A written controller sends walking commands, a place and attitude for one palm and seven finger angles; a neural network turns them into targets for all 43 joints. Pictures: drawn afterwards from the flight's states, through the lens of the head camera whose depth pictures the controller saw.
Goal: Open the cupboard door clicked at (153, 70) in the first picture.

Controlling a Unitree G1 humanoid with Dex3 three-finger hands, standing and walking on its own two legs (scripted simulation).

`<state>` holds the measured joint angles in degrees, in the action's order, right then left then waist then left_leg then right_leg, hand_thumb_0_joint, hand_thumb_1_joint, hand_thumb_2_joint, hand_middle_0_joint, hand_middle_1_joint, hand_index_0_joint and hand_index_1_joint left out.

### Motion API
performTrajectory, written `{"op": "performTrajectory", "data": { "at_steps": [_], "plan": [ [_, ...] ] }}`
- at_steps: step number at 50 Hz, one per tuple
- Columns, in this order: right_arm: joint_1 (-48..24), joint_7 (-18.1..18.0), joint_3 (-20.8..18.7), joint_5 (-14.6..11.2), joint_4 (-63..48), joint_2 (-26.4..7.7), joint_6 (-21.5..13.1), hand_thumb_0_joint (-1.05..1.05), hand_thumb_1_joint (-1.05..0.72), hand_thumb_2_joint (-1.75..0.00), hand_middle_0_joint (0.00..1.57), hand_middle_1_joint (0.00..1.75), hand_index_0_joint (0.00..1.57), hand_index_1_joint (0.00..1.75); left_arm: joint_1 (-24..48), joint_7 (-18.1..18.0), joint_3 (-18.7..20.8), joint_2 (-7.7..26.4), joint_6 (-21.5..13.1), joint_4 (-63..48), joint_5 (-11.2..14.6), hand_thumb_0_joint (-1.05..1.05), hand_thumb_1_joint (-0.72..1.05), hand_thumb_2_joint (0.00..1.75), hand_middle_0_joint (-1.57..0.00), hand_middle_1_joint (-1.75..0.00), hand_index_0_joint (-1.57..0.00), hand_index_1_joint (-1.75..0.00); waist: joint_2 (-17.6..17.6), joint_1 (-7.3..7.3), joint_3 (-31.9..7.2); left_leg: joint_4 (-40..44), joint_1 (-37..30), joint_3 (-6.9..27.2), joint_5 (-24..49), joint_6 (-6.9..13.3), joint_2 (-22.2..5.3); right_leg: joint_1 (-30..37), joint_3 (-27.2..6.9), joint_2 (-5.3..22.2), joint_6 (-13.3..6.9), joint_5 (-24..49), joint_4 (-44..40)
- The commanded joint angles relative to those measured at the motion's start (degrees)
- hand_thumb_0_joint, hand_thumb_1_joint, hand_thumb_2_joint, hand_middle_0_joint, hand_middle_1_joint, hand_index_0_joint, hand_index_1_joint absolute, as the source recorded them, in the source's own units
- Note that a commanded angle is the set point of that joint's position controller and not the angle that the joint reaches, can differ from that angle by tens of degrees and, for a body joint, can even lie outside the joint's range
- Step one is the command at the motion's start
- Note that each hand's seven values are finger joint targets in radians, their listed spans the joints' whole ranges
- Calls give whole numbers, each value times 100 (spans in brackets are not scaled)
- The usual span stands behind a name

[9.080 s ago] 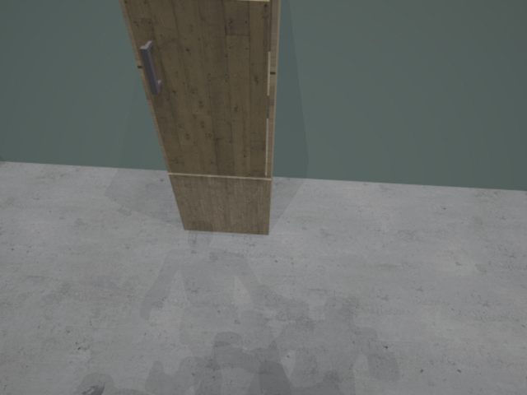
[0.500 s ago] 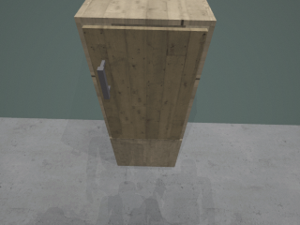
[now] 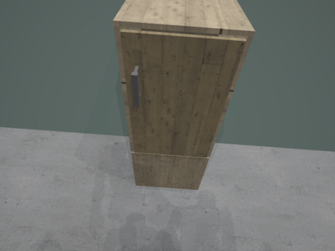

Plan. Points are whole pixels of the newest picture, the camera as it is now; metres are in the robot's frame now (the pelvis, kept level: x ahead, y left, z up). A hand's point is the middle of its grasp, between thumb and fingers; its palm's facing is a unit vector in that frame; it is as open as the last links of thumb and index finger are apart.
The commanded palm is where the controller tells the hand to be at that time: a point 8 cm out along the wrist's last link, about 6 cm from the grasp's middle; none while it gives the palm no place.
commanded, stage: shuffle to correct the standing spot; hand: left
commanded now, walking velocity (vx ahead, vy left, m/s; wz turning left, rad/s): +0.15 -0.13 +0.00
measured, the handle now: (136, 86) +0.60 +0.15 +0.06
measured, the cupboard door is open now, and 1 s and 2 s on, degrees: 0 0 0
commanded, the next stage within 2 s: come to a stop and stand still in 0.20 s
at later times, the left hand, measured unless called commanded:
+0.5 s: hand out of the picture -0.01 +0.11 -0.19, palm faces +0.07 -0.99 -0.11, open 7.4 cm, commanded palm none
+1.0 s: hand out of the picture +0.11 +0.22 -0.15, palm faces +0.02 -0.94 -0.33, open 7.4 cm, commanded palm none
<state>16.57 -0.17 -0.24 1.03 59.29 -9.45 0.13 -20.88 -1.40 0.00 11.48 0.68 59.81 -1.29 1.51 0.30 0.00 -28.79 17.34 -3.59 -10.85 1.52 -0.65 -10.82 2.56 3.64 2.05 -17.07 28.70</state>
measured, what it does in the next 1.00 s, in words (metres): stands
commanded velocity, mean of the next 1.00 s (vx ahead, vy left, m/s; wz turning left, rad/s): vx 0.00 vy -0.02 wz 0.00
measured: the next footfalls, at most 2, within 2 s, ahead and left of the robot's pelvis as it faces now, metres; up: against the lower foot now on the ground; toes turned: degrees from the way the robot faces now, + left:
none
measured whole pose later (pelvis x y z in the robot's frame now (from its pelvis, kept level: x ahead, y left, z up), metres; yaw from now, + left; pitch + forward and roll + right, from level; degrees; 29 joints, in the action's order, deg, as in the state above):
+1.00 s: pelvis +0.01 -0.02 -0.01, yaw +0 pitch -2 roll +0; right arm 11.8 -0.1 -2.2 1.8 52.5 -15.1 0.1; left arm -12.0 -1.2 1.7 17.6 0.7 50.0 -1.2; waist -0.1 -0.6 0.8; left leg -34.4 18.0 -2.9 -14.5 0.0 -2.1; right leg -11.1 2.5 2.0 0.8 -21.1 34.1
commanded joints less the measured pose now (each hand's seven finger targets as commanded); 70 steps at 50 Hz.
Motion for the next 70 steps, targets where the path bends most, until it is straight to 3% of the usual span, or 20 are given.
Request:
{"op": "performTrajectory", "data": {
  "at_steps": [1, 7, 10, 14, 16, 20, 22, 24, 27, 31, 35, 36, 37, 38, 40, 41, 46, 49, 59, 70],
  "plan": [
    [195, -73, -172, 0, -177, -723, -74, 0, -90, -90, 20, 30, 20, 30, -485, -20, 47, 324, -108, -61, -18, 0, 90, 90, -20, -30, -20, -30, -299, -13, 341, 1091, -33, 868, -1936, 141, -606, -581, -178, 39, -329, -1029, -512],
    [216, -107, -267, 30, -130, -822, -43, 0, -90, -90, 20, 30, 20, 30, -789, 63, 105, 184, -79, 29, -56, 0, 90, 90, -20, -30, -20, -30, -555, 48, 686, 1200, 449, 1096, -2585, 320, -839, -700, -58, -146, -416, -1095, -169],
    [198, -114, -262, 25, -148, -645, -82, 0, -90, -90, 20, 30, 20, 30, -963, 68, 141, 193, -131, 80, -41, 0, 90, 90, -20, -30, -20, -30, -195, 81, 608, 622, 520, 795, -2105, 256, -635, -616, -501, 53, -542, -1214, -557],
    [96, -95, -169, 12, -205, -223, -174, 0, -90, -90, 20, 30, 20, 30, -1038, 3, 231, 370, -190, 165, -16, 0, 90, 90, -20, -30, -20, -30, 867, 57, 687, -905, 844, -200, -992, 55, -119, -388, -1325, 712, -901, -841, -1146],
    [143, -96, -133, 12, -149, -129, -223, 0, -90, -90, 20, 30, 20, 30, -995, -15, 225, 321, -206, 188, -17, 0, 90, 90, -20, -30, -20, -30, 543, -14, 626, -792, 521, -256, -662, 58, -159, -408, -1075, 689, -924, 76, -856],
    [570, -205, -97, -54, 258, -408, -269, 0, -90, -90, 20, 30, 20, 30, -860, -60, 137, 58, -221, 247, 14, 0, 90, 90, -20, -30, -20, -30, -970, -24, 344, -67, -667, 506, 2127, 219, -834, -591, -85, -7, -345, 1066, 112],
    [346, -263, -79, -92, 231, -361, -247, 0, -90, -90, 20, 30, 20, 30, -909, -116, 117, 38, -226, 326, 35, 0, 90, 90, -20, -30, -20, -30, -504, 63, 445, -236, -548, 436, 2924, 185, -753, -288, -248, 101, -275, 1866, -213],
    [244, -280, -104, -99, 181, -373, -214, 0, -90, -90, 20, 30, 20, 30, -802, -139, 132, 151, -237, 287, 39, 0, 90, 90, -20, -30, -20, -30, -186, 19, 206, -228, -664, 292, 2757, 55, -635, -50, -322, 237, -292, 2977, -146],
    [197, -282, -173, -97, 86, -420, -173, 0, -90, -90, 20, 30, 20, 30, -643, -166, 190, 271, -195, 86, 22, 0, 90, 90, -20, -30, -20, -30, -135, 18, -75, -279, -729, 199, 2953, 46, -582, 95, -308, 302, -271, 3579, 139],
    [52, -267, -228, -64, -55, -457, -120, 0, -90, -90, 20, 30, 20, 30, -394, -160, 227, 273, -139, -146, 9, 0, 90, 90, -20, -30, -20, -30, -194, 37, -279, -254, -775, 233, 2756, 69, -628, 25, -347, 266, -301, 3021, 185],
    [-178, -208, -224, -34, -165, -478, -75, 0, -90, -90, 20, 30, 20, 30, -130, -123, 227, 339, -100, -243, 12, 0, 90, 90, -20, -30, -20, -30, -151, 51, -153, -59, -524, 295, 1618, 19, -569, -71, -452, 276, -362, 2073, -61],
    [-555, -151, -334, -24, -741, -1546, -124, 0, -90, -90, 20, 30, 20, 30, 134, -96, 252, 1708, -210, -686, -65, 0, 90, 90, -20, -30, -20, -30, -483, -7, 534, 174, -470, 646, 519, -7, -478, -431, -534, 186, -371, 668, -642],
    [-683, -145, -493, 30, -958, -1413, -198, 0, -90, -90, 20, 30, 20, 30, 448, -88, 392, 1214, -205, -855, -46, 0, 90, 90, -20, -30, -20, -30, -770, -73, -153, -238, -399, 510, 530, -1, -525, -555, -702, 334, -461, 470, -306],
    [-564, -153, -443, 54, -1001, -1190, -172, 0, -90, -90, 20, 30, 20, 30, 566, -83, 351, 1175, -221, -967, -22, 0, 90, 90, -20, -30, -20, -30, -440, -115, -441, -420, -347, 525, 598, 30, -489, -343, -796, 344, -557, 703, -315],
    [-409, -124, -416, 62, -1091, -969, -125, 0, -90, -90, 20, 30, 20, 30, 611, -82, 339, 1082, -206, -1092, -23, 0, 90, 90, -20, -30, -20, -30, 547, -129, -236, -539, 8, 320, 190, -13, -295, -312, -944, 520, -653, 988, -459],
    [-372, -93, -367, 77, -1113, -933, -126, 0, -90, -90, 20, 30, 20, 30, 624, -75, 319, 1084, -205, -1136, -28, 0, 90, 90, -20, -30, -20, -30, 667, -129, -238, -461, -16, 259, 167, 8, -227, -238, -938, 549, -688, 1286, -396],
    [-475, -64, -389, 61, -1151, -1257, -158, 0, -90, -90, 20, 30, 20, 30, 736, -48, 331, 1303, -163, -1378, 7, 0, 90, 90, -20, -30, -20, -30, -43, -46, -206, -212, -405, 409, 1269, 104, -448, -277, -506, 271, -499, 1444, -48],
    [-694, -43, -402, 58, -1179, -1531, -145, 0, -90, -90, 20, 30, 20, 30, 912, -8, 320, 1446, -131, -1395, 21, 0, 90, 90, -20, -30, -20, -30, -336, -22, 30, 106, -158, 619, 656, 144, -566, -373, -408, 150, -420, 441, -181],
    [-863, 10, -348, 35, -980, -1839, -161, 0, -90, -90, 20, 30, 20, 30, 1148, 86, 263, 1662, -150, -1125, 8, 0, 90, 90, -20, -30, -20, -30, -285, -48, 147, 821, -10, 858, -983, 85, -546, -411, -491, 214, -393, -550, -667],
    [-814, 0, -301, -23, -492, -1838, -188, 0, -90, -90, 20, 30, 20, 30, 848, 70, 191, 1548, -166, -535, 18, 0, 90, 90, -20, -30, -20, -30, -335, -29, 5, 1043, -349, 859, -612, 53, -629, -169, -438, 289, -315, 5, -859]
  ]
}}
